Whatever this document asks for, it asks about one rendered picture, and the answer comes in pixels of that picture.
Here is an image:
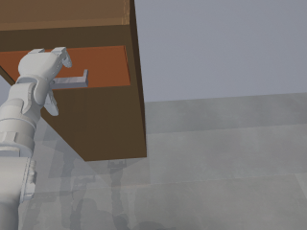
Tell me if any left robot upper arm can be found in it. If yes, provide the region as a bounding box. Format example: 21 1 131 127
0 156 37 230

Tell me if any handle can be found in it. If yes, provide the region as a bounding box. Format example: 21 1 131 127
49 69 89 89

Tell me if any robot left forearm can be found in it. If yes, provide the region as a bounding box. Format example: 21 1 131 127
0 74 50 158

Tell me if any drawer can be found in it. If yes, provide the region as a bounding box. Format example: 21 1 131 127
0 45 130 90

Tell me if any robot left hand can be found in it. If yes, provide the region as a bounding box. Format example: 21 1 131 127
18 47 72 116

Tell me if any cabinet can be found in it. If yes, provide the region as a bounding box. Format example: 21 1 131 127
0 0 147 162

